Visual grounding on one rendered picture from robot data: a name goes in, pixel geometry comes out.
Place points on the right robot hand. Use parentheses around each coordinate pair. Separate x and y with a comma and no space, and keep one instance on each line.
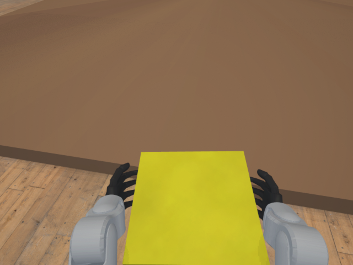
(269,195)

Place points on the right robot forearm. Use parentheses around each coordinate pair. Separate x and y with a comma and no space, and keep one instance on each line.
(294,242)

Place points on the left robot hand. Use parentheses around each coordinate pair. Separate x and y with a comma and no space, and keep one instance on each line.
(117,184)

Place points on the left robot forearm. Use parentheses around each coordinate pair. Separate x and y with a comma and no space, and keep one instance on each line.
(94,237)

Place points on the carton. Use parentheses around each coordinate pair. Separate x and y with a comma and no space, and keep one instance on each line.
(194,208)

